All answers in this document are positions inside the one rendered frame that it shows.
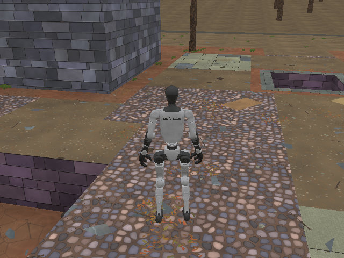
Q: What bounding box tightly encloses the robot right upper arm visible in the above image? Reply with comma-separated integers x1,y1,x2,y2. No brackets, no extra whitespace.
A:
183,109,197,139

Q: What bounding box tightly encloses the right robot shin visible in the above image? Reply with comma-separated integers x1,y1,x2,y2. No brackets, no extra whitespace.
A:
182,177,190,213

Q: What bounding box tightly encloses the robot left hand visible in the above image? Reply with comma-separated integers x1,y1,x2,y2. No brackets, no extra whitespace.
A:
139,153,152,167

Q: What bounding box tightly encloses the right robot forearm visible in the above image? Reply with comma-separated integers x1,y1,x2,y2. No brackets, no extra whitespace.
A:
191,131,202,154

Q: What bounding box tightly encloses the robot left upper arm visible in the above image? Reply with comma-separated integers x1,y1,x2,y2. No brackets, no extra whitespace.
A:
147,109,161,139

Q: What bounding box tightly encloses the robot right hand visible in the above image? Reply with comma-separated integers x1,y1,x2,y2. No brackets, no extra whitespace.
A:
190,152,203,164

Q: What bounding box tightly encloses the left robot forearm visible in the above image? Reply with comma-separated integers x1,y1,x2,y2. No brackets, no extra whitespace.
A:
141,131,152,155

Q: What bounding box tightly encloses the robot left thigh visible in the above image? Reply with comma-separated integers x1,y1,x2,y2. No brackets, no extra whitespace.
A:
154,150,165,188

